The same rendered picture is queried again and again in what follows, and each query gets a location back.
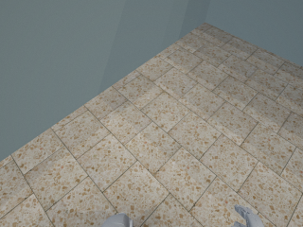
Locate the robot right hand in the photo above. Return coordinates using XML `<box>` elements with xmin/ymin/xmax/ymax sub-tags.
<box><xmin>231</xmin><ymin>204</ymin><xmax>265</xmax><ymax>227</ymax></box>

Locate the robot left thigh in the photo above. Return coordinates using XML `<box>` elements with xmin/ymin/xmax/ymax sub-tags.
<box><xmin>101</xmin><ymin>214</ymin><xmax>134</xmax><ymax>227</ymax></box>

